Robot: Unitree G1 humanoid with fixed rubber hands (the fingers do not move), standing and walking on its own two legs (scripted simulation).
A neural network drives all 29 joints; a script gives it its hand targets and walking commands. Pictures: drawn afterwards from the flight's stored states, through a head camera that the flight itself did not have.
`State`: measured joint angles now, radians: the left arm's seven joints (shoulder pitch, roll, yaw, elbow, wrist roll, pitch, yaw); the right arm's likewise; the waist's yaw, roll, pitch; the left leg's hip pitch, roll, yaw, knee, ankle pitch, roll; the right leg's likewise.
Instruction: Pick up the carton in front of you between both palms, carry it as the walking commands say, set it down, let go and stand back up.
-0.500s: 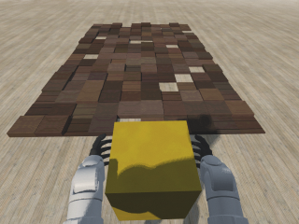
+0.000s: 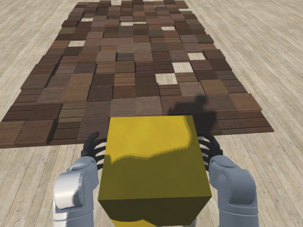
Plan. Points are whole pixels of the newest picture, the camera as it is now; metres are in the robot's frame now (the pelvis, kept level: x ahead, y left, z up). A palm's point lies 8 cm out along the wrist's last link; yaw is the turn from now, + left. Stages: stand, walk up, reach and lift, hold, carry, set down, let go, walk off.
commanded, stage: carry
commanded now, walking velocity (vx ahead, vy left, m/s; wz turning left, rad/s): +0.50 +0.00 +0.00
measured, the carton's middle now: (152, 174) +0.27 +0.00 +0.01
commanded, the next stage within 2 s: none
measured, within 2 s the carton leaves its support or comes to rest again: neither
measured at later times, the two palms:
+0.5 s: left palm (112, 86) +0.55 +0.13 +0.08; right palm (195, 82) +0.59 -0.17 +0.08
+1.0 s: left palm (112, 25) +0.94 +0.17 +0.14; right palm (176, 25) +0.94 -0.13 +0.15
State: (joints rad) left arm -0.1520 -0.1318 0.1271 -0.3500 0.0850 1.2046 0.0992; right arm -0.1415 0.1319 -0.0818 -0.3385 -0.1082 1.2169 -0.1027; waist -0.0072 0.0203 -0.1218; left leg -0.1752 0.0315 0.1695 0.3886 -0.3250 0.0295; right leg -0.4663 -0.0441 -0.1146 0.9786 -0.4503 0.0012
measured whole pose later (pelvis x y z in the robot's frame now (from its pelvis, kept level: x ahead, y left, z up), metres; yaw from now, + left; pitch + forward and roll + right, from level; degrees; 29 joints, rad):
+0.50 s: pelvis +0.31 -0.05 +0.01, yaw +4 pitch +4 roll +2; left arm -0.13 -0.13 0.11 -0.33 0.10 1.15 0.09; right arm -0.12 0.13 -0.07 -0.33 -0.13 1.18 -0.09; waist 0.04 -0.01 -0.07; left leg -0.61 0.10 0.11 0.82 -0.18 0.01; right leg -0.11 -0.01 -0.23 0.26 -0.23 -0.07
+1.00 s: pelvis +0.64 +0.01 +0.01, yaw +1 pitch +5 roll -1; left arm -0.38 -0.14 0.18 -0.46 0.11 1.28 0.10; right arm -0.37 0.14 -0.18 -0.46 -0.08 1.29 -0.12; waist -0.03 -0.01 -0.03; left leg -0.18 0.02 0.23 0.33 -0.23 0.07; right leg -0.63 -0.10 -0.08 0.88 -0.21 -0.02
